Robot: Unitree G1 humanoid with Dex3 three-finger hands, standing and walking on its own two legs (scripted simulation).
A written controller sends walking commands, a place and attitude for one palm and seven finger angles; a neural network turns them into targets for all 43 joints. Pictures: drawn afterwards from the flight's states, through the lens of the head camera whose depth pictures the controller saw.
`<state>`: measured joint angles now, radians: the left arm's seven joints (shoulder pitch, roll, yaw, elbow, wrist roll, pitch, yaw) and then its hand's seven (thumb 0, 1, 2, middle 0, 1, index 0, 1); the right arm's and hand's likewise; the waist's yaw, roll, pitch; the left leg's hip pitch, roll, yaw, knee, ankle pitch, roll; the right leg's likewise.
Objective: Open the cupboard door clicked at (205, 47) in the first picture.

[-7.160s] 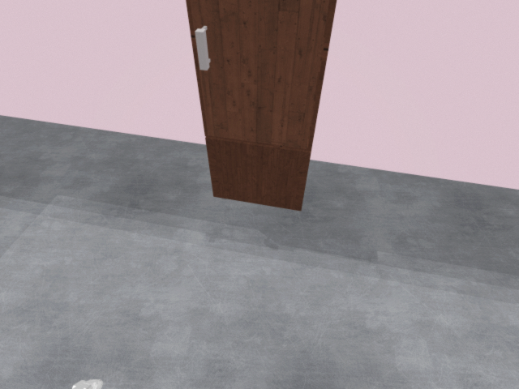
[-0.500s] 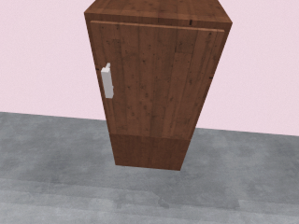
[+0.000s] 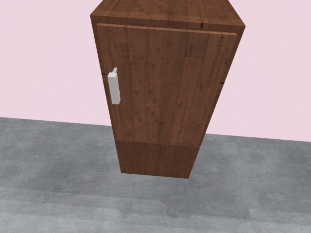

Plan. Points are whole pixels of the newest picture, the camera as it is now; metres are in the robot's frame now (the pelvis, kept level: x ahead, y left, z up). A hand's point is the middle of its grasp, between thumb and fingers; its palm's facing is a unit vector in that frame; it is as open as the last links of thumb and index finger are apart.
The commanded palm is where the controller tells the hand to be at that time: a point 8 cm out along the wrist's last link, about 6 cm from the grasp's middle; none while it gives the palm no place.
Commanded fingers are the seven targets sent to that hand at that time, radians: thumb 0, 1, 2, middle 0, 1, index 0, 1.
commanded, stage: shuffle to correct the standing spot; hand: left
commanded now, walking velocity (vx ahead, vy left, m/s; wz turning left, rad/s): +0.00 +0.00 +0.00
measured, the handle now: (115, 85) +0.60 +0.19 +0.04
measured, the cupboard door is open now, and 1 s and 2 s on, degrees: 0 0 0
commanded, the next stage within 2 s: come to a stop and stand still in 0.20 s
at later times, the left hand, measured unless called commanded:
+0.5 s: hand out of the picture +0.00 +0.15 -0.18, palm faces +0.02 -0.99 -0.16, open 7.4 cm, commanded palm none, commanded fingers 0.00 0.90 0.90 -0.20 -0.30 -0.20 -0.30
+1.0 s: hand out of the picture +0.06 +0.19 -0.16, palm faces -0.02 -0.96 -0.28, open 7.4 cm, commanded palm none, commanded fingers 0.00 0.90 0.90 -0.20 -0.30 -0.20 -0.30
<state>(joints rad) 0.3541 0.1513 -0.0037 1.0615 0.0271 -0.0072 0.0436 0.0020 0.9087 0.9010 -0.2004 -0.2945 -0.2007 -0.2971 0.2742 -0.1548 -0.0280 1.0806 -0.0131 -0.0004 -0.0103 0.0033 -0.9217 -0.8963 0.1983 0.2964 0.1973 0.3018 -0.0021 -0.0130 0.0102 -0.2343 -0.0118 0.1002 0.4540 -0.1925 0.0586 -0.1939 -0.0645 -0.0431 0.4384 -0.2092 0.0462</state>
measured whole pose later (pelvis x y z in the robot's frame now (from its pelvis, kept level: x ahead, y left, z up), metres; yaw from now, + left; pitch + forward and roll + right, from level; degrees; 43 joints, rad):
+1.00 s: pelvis +0.02 -0.01 -0.01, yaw -1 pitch -1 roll +1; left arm 0.27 0.20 -0.01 1.00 0.02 -0.01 0.03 0.00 0.91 0.90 -0.20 -0.29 -0.20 -0.30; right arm 0.24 -0.20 -0.01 0.97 -0.02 -0.01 0.00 0.00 -0.92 -0.90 0.20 0.30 0.20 0.30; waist 0.00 0.03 0.00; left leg -0.25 -0.01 0.12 0.51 -0.26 0.04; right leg -0.24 -0.05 0.00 0.55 -0.30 0.03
